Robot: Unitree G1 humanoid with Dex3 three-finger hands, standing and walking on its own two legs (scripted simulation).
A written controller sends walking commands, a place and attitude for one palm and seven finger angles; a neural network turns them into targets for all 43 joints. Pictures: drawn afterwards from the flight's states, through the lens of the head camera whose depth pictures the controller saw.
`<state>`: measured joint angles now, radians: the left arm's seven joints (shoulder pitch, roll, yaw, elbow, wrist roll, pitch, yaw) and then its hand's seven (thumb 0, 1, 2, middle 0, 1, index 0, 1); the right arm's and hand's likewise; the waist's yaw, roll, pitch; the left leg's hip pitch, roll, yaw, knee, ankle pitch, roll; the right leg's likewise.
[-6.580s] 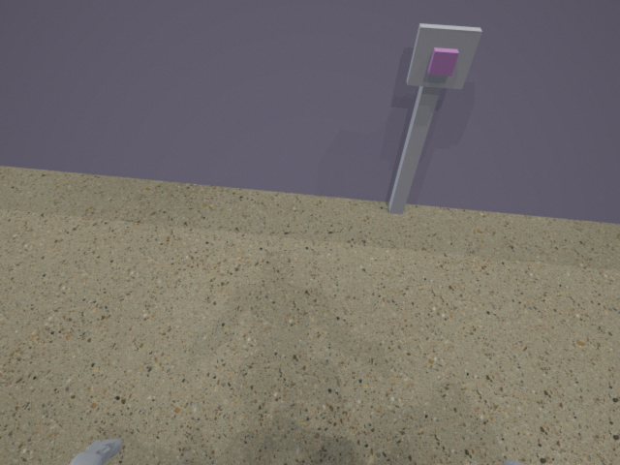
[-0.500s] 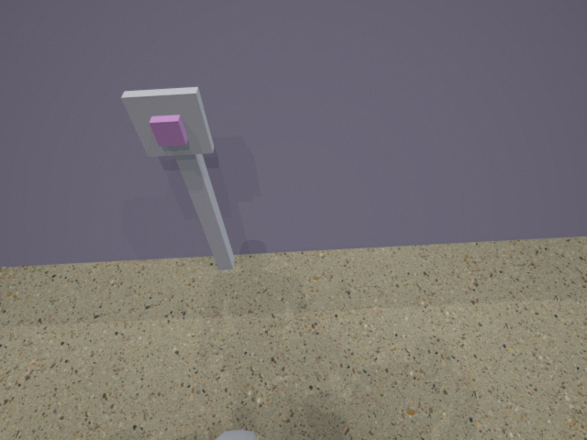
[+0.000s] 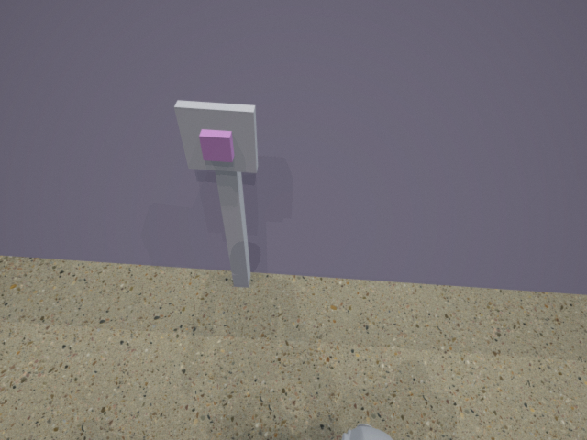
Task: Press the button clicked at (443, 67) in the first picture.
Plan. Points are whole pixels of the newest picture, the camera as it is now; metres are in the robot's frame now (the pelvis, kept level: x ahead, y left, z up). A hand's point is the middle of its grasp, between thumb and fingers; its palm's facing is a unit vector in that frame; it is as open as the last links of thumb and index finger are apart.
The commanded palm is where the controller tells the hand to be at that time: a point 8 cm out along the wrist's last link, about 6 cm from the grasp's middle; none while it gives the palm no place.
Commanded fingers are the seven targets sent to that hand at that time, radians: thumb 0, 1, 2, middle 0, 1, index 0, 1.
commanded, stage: take the last steps up to it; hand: left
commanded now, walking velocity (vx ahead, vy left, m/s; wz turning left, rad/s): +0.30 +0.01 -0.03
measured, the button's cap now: (217, 145) +0.75 +0.23 -0.05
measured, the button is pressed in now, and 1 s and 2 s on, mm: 0 0 0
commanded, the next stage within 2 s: come to a stop and stand still in 0.50 s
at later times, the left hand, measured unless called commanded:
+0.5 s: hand (203, 410) +0.20 +0.16 -0.17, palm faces +0.06 -0.97 -0.22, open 7.2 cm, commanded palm none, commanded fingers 0.00 0.90 0.90 -0.20 -0.30 -0.20 -0.30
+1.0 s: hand (198, 364) +0.27 +0.19 -0.18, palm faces +0.04 -0.97 -0.24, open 7.4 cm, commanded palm none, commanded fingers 0.00 0.90 0.90 -0.20 -0.30 -0.20 -0.30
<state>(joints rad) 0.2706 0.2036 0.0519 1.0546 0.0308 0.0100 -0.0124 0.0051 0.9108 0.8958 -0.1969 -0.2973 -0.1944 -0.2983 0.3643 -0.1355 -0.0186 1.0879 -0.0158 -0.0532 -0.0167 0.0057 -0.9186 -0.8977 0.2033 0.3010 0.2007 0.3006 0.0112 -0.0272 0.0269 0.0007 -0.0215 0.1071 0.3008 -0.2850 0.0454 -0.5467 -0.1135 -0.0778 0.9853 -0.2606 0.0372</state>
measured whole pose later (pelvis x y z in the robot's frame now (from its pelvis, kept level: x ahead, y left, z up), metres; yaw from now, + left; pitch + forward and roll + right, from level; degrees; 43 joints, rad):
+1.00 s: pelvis +0.23 -0.01 -0.01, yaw -1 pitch -2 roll +0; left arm 0.22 0.18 0.06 1.01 0.03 0.04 0.03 0.00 0.91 0.90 -0.20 -0.30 -0.20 -0.30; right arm 0.12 -0.16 -0.05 1.03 -0.02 0.02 -0.03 -0.01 -0.92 -0.90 0.21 0.30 0.20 0.30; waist 0.01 0.00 0.08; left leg -0.30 0.08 0.15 0.50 -0.16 0.02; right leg -0.36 -0.05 -0.05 0.83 -0.44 0.03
